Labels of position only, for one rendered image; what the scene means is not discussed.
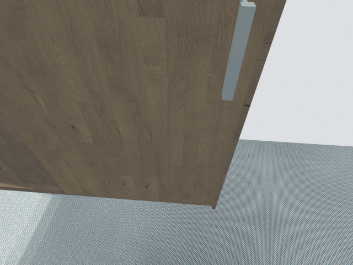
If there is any wardrobe door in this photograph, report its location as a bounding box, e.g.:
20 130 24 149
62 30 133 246
0 0 276 205
0 111 60 187

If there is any handle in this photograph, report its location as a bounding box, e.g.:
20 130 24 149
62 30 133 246
222 0 256 100

